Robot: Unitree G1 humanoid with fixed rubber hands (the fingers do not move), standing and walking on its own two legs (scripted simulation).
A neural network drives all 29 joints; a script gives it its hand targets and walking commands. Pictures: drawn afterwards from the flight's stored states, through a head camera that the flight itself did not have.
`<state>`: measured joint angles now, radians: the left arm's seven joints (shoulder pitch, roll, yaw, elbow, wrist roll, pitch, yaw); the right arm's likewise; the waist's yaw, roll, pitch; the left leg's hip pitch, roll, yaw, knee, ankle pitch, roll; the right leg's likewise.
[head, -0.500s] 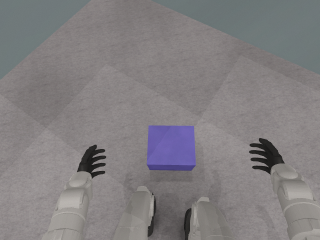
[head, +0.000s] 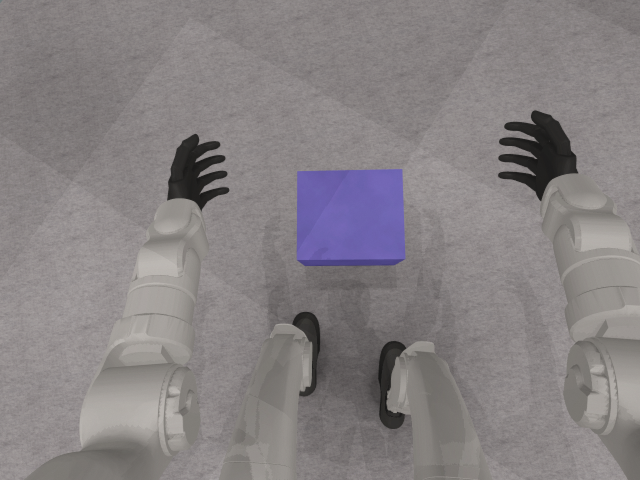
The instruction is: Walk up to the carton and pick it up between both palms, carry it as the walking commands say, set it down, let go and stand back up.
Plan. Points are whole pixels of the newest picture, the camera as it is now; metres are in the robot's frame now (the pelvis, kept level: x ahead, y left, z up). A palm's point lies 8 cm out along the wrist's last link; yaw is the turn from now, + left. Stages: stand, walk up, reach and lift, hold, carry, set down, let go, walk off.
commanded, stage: reach and lift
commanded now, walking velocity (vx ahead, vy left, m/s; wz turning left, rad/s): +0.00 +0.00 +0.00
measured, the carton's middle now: (349, 221) +0.49 +0.02 -0.57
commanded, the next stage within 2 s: none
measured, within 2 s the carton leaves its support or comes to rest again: neither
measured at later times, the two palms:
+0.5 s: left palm (214, 172) +0.47 +0.22 -0.16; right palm (526, 156) +0.51 -0.21 -0.15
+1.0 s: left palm (250, 200) +0.47 +0.21 -0.33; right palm (468, 192) +0.50 -0.18 -0.33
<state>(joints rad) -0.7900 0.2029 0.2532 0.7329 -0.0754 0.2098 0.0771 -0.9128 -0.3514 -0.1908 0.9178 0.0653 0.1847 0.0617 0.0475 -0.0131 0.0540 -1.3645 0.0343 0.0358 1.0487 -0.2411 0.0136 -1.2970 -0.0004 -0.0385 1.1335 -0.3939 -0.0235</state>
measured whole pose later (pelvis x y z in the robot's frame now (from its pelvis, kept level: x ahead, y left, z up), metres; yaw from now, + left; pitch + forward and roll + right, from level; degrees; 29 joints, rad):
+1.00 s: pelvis -0.05 +0.00 -0.18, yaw -1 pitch +28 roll +0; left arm -1.26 0.34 0.19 0.69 -0.23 0.26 0.18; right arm -1.34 -0.46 -0.06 0.79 0.23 0.26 -0.08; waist 0.04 -0.01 0.53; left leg -1.87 0.04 0.02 1.78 -0.41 0.01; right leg -1.79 0.00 -0.03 1.88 -0.59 -0.03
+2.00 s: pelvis -0.04 +0.00 -0.31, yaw -1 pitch +31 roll +1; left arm -1.54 0.43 0.07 1.28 -0.36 0.01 0.11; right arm -1.47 -0.45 0.08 1.14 0.30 0.05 -0.08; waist 0.04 0.03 0.52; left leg -2.28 0.03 0.01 2.18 -0.44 0.01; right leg -2.18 0.00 -0.02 2.30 -0.67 -0.03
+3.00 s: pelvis -0.04 +0.00 -0.32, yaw -1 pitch +30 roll +2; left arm -1.60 0.38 0.11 1.37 -0.30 0.03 0.12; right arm -1.57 -0.33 0.02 1.22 0.18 0.09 -0.09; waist 0.03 0.02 0.51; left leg -2.29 0.03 0.02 2.20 -0.43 0.00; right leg -2.22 0.03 0.00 2.33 -0.63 -0.02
